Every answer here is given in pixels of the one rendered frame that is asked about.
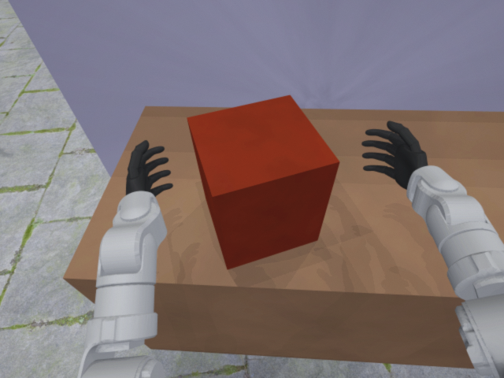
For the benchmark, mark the robot right forearm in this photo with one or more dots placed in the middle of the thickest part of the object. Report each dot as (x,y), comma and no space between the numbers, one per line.
(468,242)

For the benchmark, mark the robot left forearm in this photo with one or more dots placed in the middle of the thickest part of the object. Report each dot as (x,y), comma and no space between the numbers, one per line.
(127,265)

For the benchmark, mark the pedestal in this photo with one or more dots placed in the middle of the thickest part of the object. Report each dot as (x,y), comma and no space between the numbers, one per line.
(372,288)

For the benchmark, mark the robot left hand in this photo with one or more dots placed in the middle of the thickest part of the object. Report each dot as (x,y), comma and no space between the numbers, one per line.
(138,170)

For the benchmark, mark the carton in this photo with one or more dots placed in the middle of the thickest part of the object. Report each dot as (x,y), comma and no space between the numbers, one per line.
(267,176)

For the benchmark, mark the left robot upper arm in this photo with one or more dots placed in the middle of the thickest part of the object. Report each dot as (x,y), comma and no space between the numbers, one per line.
(144,366)

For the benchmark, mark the robot right hand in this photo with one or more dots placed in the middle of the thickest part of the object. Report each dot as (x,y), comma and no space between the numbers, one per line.
(406,150)

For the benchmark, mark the right robot upper arm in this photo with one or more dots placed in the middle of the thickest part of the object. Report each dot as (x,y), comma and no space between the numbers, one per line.
(482,331)

